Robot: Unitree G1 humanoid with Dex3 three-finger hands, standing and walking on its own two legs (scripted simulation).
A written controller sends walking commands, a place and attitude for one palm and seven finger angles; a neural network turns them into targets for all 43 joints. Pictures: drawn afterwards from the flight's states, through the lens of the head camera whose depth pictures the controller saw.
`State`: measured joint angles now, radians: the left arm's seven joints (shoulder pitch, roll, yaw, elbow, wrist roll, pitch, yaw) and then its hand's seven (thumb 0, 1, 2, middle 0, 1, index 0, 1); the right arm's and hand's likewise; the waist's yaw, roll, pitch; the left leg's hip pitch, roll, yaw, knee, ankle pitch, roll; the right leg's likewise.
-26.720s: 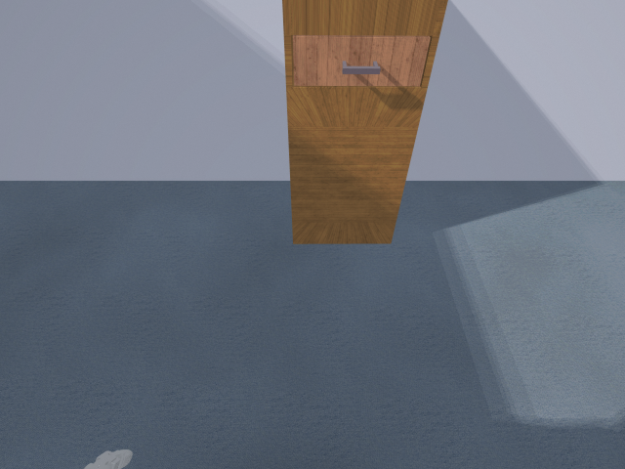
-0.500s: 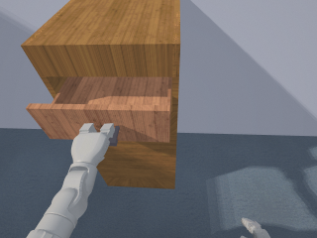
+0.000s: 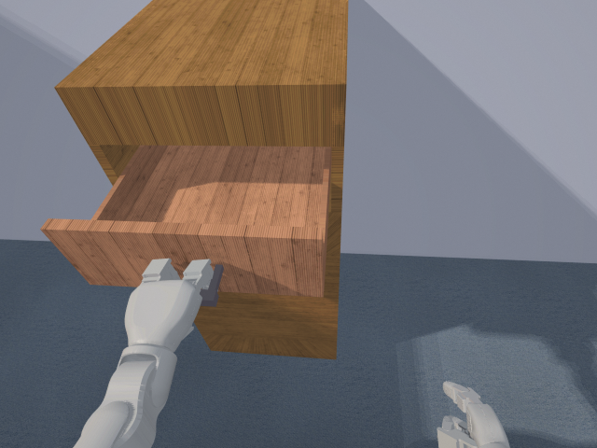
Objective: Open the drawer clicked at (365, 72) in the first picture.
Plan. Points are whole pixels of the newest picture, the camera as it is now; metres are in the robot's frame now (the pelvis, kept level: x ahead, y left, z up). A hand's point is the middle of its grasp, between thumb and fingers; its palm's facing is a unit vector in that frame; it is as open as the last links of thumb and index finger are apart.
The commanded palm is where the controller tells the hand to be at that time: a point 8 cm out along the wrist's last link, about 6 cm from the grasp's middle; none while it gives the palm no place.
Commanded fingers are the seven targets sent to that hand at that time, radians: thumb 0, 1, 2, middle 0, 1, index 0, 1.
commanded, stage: pull the drawer open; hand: left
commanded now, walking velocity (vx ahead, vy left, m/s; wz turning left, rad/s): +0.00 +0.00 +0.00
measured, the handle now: (183, 283) +0.32 +0.20 +0.05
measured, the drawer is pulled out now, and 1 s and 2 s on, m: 0.19 0.30 0.29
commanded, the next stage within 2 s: open the thumb to release the handle in 0.98 s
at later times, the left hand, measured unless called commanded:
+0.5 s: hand (167, 374) +0.21 +0.19 +0.03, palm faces +0.04 -0.13 -0.99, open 4.9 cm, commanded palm +0.17 +0.19 +0.07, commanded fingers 0.00 0.90 0.90 -0.40 -1.35 -0.40 -1.35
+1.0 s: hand (154, 411) +0.16 +0.19 +0.03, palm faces +0.03 -0.12 -0.99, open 5.0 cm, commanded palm +0.11 +0.19 +0.07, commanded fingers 0.00 0.90 0.90 -0.40 -1.35 -0.40 -1.35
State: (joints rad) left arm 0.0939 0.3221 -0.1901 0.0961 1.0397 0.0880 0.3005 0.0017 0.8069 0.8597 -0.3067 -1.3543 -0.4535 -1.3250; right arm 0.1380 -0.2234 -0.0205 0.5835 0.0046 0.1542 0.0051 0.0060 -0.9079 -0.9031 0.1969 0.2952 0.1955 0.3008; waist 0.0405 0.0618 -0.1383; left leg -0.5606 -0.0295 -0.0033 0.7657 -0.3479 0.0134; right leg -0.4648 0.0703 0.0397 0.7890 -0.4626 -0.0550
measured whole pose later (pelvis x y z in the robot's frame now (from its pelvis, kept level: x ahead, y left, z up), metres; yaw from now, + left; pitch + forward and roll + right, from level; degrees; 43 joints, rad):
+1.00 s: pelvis -0.01 -0.01 -0.02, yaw -1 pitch +9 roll +1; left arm 0.59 0.38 -0.09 -0.28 1.01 -0.03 0.38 0.00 0.81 0.84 -0.30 -1.34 -0.45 -1.34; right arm 0.13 -0.24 0.00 0.51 -0.02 0.15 0.05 0.01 -0.91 -0.90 0.20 0.30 0.20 0.30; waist 0.05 0.07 -0.14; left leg -0.64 -0.01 0.00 0.87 -0.38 -0.01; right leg -0.56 0.09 0.04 0.92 -0.51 -0.07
